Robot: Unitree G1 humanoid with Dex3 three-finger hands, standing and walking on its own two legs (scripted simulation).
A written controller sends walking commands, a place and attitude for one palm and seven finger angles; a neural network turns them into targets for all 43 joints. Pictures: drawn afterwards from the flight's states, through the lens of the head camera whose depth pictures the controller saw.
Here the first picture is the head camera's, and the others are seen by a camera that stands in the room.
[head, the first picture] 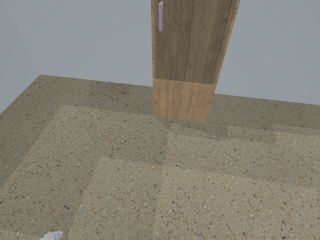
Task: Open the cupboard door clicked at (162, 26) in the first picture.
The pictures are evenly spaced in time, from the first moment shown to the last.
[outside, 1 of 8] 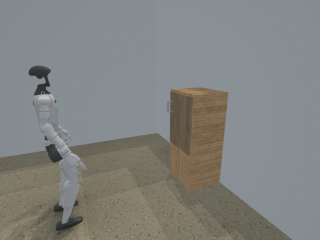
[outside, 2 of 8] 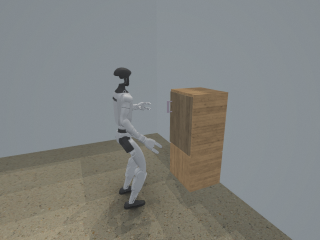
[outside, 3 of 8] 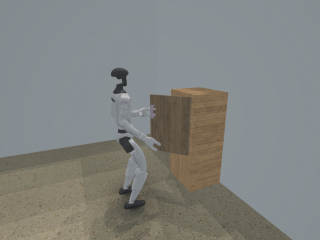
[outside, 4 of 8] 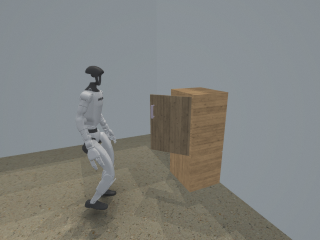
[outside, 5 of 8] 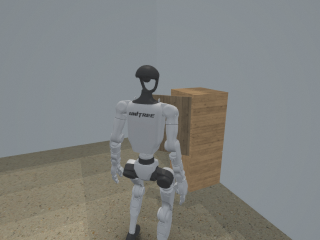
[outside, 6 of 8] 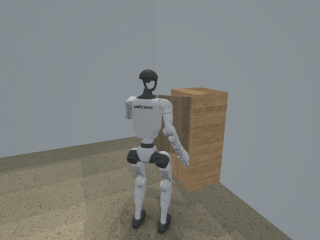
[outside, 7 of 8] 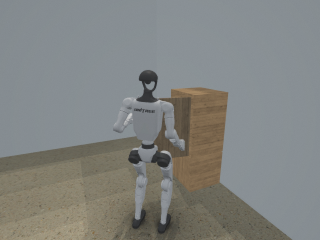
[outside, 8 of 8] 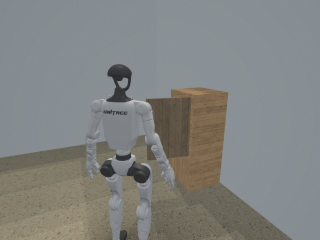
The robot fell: no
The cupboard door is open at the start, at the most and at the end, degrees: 0 81 79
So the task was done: yes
